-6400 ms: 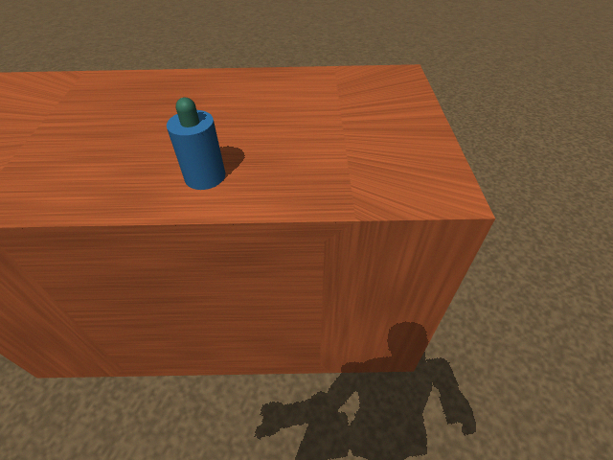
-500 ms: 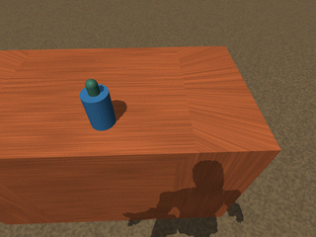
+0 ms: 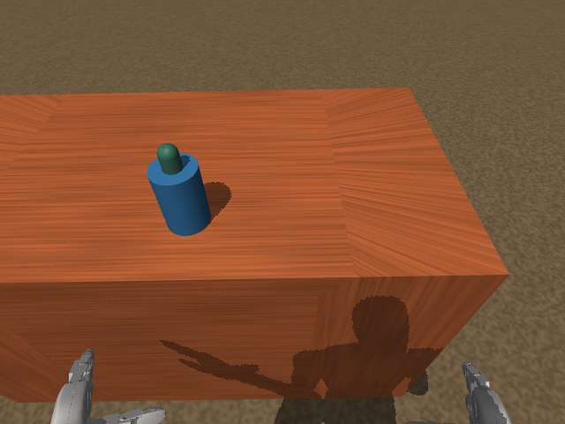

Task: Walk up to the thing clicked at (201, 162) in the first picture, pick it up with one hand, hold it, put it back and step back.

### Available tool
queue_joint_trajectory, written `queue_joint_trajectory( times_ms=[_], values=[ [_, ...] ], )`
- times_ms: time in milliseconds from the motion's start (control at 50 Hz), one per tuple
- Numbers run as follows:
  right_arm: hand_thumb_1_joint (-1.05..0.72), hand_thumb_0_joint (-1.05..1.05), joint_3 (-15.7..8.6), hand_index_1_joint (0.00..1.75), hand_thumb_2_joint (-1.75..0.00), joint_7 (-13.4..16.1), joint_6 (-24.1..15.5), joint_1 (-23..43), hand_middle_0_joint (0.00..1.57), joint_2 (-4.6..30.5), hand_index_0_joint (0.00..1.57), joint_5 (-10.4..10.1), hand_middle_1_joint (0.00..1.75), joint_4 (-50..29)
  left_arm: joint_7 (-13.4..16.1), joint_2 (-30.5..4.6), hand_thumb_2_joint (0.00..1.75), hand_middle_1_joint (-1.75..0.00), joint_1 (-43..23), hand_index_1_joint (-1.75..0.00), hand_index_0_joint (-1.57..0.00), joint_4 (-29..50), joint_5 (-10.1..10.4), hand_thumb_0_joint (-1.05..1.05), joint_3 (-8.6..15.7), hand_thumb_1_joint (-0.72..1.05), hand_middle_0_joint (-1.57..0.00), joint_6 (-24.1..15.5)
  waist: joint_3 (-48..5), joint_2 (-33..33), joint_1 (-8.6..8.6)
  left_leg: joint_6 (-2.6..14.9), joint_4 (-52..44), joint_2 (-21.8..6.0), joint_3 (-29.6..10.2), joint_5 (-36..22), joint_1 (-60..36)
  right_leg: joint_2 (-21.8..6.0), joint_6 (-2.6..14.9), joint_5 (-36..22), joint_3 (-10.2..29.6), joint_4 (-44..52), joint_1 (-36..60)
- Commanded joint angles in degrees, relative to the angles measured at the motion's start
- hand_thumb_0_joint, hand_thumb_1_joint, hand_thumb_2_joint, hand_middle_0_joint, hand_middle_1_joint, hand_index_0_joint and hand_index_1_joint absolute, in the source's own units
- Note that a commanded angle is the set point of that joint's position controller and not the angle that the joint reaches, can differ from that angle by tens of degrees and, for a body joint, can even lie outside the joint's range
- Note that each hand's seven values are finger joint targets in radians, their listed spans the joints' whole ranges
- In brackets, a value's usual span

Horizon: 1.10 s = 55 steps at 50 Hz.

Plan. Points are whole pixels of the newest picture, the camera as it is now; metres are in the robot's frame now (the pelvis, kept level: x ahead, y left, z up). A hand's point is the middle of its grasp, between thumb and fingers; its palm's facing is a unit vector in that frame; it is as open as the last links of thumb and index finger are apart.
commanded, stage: rise first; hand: left
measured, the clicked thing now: (178, 186) +0.49 +0.20 +0.06
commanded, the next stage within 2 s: go down in 1.44 s
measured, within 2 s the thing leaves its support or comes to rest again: neither
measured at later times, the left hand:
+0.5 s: hand (87, 377) +0.18 +0.25 +0.05, palm faces +0.30 -0.87 -0.39, open 17.5 cm
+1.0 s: hand (61, 367) +0.17 +0.25 +0.11, palm faces +0.33 -0.84 -0.43, open 17.6 cm
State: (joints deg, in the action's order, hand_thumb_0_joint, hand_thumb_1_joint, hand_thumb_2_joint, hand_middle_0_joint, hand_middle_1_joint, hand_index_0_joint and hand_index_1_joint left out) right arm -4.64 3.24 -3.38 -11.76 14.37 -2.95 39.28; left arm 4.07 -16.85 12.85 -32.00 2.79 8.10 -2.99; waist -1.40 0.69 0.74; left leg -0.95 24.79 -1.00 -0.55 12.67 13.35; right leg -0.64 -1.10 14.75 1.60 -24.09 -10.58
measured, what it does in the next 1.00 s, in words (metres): stands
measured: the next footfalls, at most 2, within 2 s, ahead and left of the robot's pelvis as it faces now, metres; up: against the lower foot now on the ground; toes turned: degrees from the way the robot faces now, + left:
none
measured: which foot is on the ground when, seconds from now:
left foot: down 0.00-1.00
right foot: down 0.00-1.00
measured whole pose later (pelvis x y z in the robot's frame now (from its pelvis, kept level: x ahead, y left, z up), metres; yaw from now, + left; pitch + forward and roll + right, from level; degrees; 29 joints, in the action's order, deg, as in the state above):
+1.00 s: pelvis -0.01 -0.01 +0.00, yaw +2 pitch -3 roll +0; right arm -8.3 2.2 -6.5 -14.6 13.1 -1.3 35.4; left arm 0.9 -18.9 27.6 11.2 2.8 16.2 -14.5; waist 2.3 3.0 2.7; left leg -1.4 24.2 -0.8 -2.1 12.2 8.9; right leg -0.8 -0.5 15.5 0.0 -24.8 -6.1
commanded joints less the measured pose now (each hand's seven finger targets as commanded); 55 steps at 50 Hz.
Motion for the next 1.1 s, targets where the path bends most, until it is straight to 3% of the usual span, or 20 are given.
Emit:
queue_joint_trajectory(
  times_ms=[0, 40, 80, 100, 180, 200, 280, 340, 400, 440, 460, 560, 600, 620, 660, 700, 740, 800, 840, 1080],
  values=[
    [0.47, 0.0, -2.7, 0.05, -0.03, 1.4, -3.8, 3.7, 0.05, 9.4, 0.05, 0.1, 0.05, -15.7, 1.7, -11.3, 0.02, -0.03, -4.3, -0.04, -0.04, 19.1, 0.2, 0.0, 4.9, -0.51, -0.04, -3.9, -5.0, 0.8, 0.08, 0.95, -3.6, 0.7, 3.0, -10.4, -5.7, 1.0, 1.51, -10.9, -3.1, 3.5, 1.1],
    [0.51, 0.0, -2.0, 0.05, -0.02, 1.3, -4.0, 1.6, 0.05, 8.4, 0.05, 0.4, 0.05, -17.5, 1.7, -12.3, 0.0, -0.03, -2.4, -0.03, -0.04, 25.0, 0.1, 0.0, 6.3, -0.54, -0.04, -4.4, -5.4, 2.1, 0.57, 0.89, -3.2, 0.9, 3.2, -11.2, -6.2, 0.8, 1.55, -11.6, -3.2, 3.3, 1.8],
    [0.53, 0.0, -2.3, 0.05, -0.02, 1.2, -4.2, 2.4, 0.05, 7.9, 0.05, 0.7, 0.05, -17.0, 1.5, -9.7, 0.0, -0.03, 1.2, -0.03, -0.03, 26.8, 0.2, 0.0, 4.7, -0.54, -0.03, -4.3, -3.4, 1.8, 0.84, 0.98, -3.2, 0.8, 3.1, -11.7, -6.0, 0.8, 1.57, -12.1, -3.3, 3.5, 2.0],
    [0.52, 0.0, -2.9, 0.05, -0.02, 1.2, -4.2, 2.4, 0.05, 8.5, 0.05, 0.9, 0.05, -16.8, 1.7, -11.3, 0.0, -0.04, 1.8, -0.03, -0.04, 27.6, 0.2, 0.0, 7.3, -0.54, -0.04, -4.3, -3.4, 1.1, 1.33, 0.95, -3.3, 0.7, 2.8, -11.4, -5.9, 1.1, 1.6, -11.6, -3.5, 3.3, 2.5],
    [0.54, 0.0, -4.7, 0.05, -0.01, 0.6, -3.8, -4.9, 0.05, 7.6, 0.05, 0.8, 0.05, -14.3, 0.4, -9.6, 0.0, -0.04, 7.7, -0.03, -0.03, 32.2, 0.3, 0.0, 7.0, -0.52, -0.03, -4.9, -1.3, 1.0, 0.01, 1.01, -3.3, 0.6, 3.1, -12.4, -7.1, 1.3, 1.61, -13.1, -3.9, 3.2, 1.3],
    [0.55, 0.0, -3.1, 0.05, -0.01, 0.1, -3.7, -5.4, 0.05, 5.8, 0.05, 0.8, 0.05, -14.2, 0.0, -8.9, 0.0, -0.03, 8.0, -0.02, -0.03, 34.3, 0.4, 0.0, 6.4, -0.51, -0.03, -5.2, -1.1, 1.1, 0.17, 1.05, -3.3, 0.6, 3.1, -12.7, -7.1, 1.3, 1.6, -13.3, -4.2, 3.2, 1.3],
    [0.55, 0.0, -2.1, 0.05, -0.01, -0.5, -3.9, 2.2, 0.05, 5.1, 0.05, 0.8, 0.05, -17.1, -0.6, -11.1, 0.0, -0.03, 6.0, -0.03, -0.03, 40.9, 0.7, 0.0, 9.1, -0.52, -0.03, -6.4, -1.4, 1.0, 2.24, 1.3, -3.3, 1.0, 2.9, -11.7, -6.5, 0.8, 1.33, -11.8, -3.8, 3.5, 2.1],
    [0.54, 0.0, -4.3, 0.05, -0.01, 0.0, -4.1, 3.3, 0.05, 7.2, 0.05, 1.0, 0.05, -17.5, -0.5, -12.3, 0.0, -0.03, 6.6, -0.03, -0.03, 43.3, 0.6, 0.0, 10.9, -0.53, -0.03, -7.4, -2.1, 1.0, 1.91, 1.44, -3.2, 1.2, 2.9, -11.6, -7.3, 0.6, 1.25, -11.8, -3.6, 3.6, 2.4],
    [0.53, 0.0, -5.9, 0.05, -0.02, 0.4, -4.5, 4.2, 0.05, 9.2, 0.05, 1.7, 0.05, -16.8, -0.4, -12.5, 0.0, -0.03, 7.5, -0.03, -0.04, 44.4, 0.5, 0.0, 11.9, -0.55, -0.04, -8.2, -2.3, -0.1, 1.83, 1.46, -3.0, 1.2, 2.7, -10.8, -7.5, 0.6, 1.16, -11.1, -3.7, 3.6, 3.2],
    [0.52, 0.0, -3.6, 0.05, -0.02, 0.1, -4.5, 3.1, 0.05, 6.0, 0.05, 1.6, 0.05, -15.0, -0.7, -11.2, 0.0, -0.03, 9.1, -0.04, -0.04, 45.7, 0.5, 0.0, 11.3, -0.56, -0.04, -9.0, -0.7, 0.6, 2.32, 1.48, -3.4, 1.3, 2.7, -10.0, -7.2, 0.6, 1.31, -10.1, -3.7, 3.7, 2.5],
    [0.52, 0.0, -5.4, 0.05, -0.02, 0.3, -4.3, 1.4, 0.05, 7.0, 0.05, 1.7, 0.05, -13.5, -0.7, -11.8, 0.01, -0.04, 9.2, -0.04, -0.04, 46.0, 0.4, 0.0, 11.9, -0.56, -0.04, -9.3, -0.6, 0.1, 1.89, 1.55, -3.3, 1.3, 2.7, -10.0, -7.3, 0.5, 1.22, -10.2, -3.8, 3.9, 2.2],
    [0.52, 0.0, -3.6, 0.05, -0.02, -0.1, -4.6, 1.4, 0.05, 4.5, 0.05, 1.8, 0.05, -12.7, -1.4, -10.9, 0.01, -0.04, 10.4, -0.04, -0.04, 48.4, 0.3, 0.0, 12.0, -0.56, -0.04, -11.0, -0.7, -0.1, 1.98, 1.75, -3.2, 1.5, 2.8, -10.2, -7.6, 0.3, 0.94, -10.9, -3.8, 4.0, 2.2],
    [0.53, 0.0, -6.1, 0.05, -0.02, 0.2, -4.7, 1.1, 0.05, 7.5, 0.05, 1.8, 0.05, -12.7, -1.4, -12.7, 0.01, -0.04, 10.7, -0.04, -0.04, 48.8, 0.4, 0.0, 14.1, -0.56, -0.04, -11.4, -0.9, -1.1, 1.66, 1.89, -3.2, 1.5, 2.6, -10.0, -7.7, 0.2, 0.83, -10.9, -3.9, 3.9, 2.2],
    [0.52, 0.0, -4.5, 0.05, -0.02, -0.1, -4.8, 1.4, 0.05, 5.7, 0.05, 1.7, 0.05, -14.0, -1.7, -11.3, 0.01, -0.04, 10.1, -0.04, -0.04, 49.5, 0.4, 0.0, 12.7, -0.56, -0.04, -11.7, -0.8, -1.0, 1.36, 1.87, -3.2, 1.5, 2.6, -10.1, -7.9, 0.2, 0.79, -11.1, -3.9, 4.1, 2.1],
    [0.53, 0.0, -6.1, 0.05, -0.02, 0.0, -4.9, 2.2, 0.05, 7.3, 0.05, 1.6, 0.05, -13.0, -1.6, -12.9, 0.01, -0.03, 10.0, -0.04, -0.03, 50.9, 0.6, 0.0, 14.3, -0.56, -0.04, -12.3, 0.0, 1.3, 1.9, 1.66, -3.7, 1.8, 2.5, -9.0, -7.6, 0.2, 1.1, -9.4, -3.9, 4.1, 1.5],
    [0.53, 0.0, -3.4, 0.05, -0.02, -0.4, -5.0, 1.1, 0.05, 3.5, 0.05, 1.5, 0.05, -10.3, -1.9, -11.7, 0.01, -0.03, 10.4, -0.04, -0.03, 51.5, 0.6, 0.0, 13.5, -0.56, -0.04, -12.7, 1.7, 1.2, 2.43, 1.73, -3.8, 1.8, 2.5, -7.6, -7.0, 0.2, 1.04, -7.9, -4.0, 4.4, 0.8],
    [0.53, 0.0, -6.0, 0.05, -0.02, -0.2, -5.6, 3.3, 0.05, 7.1, 0.05, 1.5, 0.05, -13.0, -1.8, -12.5, 0.01, -0.03, 9.7, -0.04, -0.03, 52.1, 0.7, 0.0, 14.4, -0.56, -0.04, -13.2, 1.0, 0.3, 1.85, 1.77, -3.8, 1.8, 2.3, -6.6, -6.9, 0.3, 1.0, -6.8, -4.1, 4.5, 0.7],
    [0.53, 0.0, -4.9, 0.05, -0.03, -0.4, -5.8, 0.7, 0.05, 4.9, 0.05, 1.4, 0.05, -11.1, -2.0, -12.1, 0.02, -0.04, 9.7, -0.04, -0.04, 54.4, 0.6, 0.0, 14.0, -0.56, -0.04, -14.3, 0.7, 0.8, 1.83, 1.78, -4.1, 1.7, 2.3, -6.6, -7.5, 0.5, 1.24, -6.7, -4.2, 4.5, 0.8],
    [0.52, 0.0, -6.3, 0.05, -0.03, -0.3, -6.3, 2.5, 0.05, 7.1, 0.05, 1.4, 0.05, -13.5, -2.0, -12.0, 0.03, -0.04, 11.1, -0.05, -0.04, 53.6, 0.7, 0.0, 14.4, -0.58, -0.04, -14.5, 0.1, -0.1, 1.9, 1.73, -3.9, 1.5, 2.0, -7.2, -7.2, 0.6, 1.22, -7.3, -4.4, 4.1, 1.6],
    [0.53, 0.0, -6.4, 0.05, -0.04, -0.6, -6.7, 2.5, 0.05, 6.4, 0.05, 1.2, 0.05, -13.9, -2.0, -13.5, 0.05, -0.04, 9.8, -0.05, -0.03, 57.6, 0.8, 0.0, 16.7, -0.59, -0.04, -16.6, -0.3, 1.1, 2.47, 1.65, -3.8, 1.6, 2.1, -8.9, -7.8, 0.4, 1.25, -9.1, -4.3, 3.7, 2.1]
  ],
)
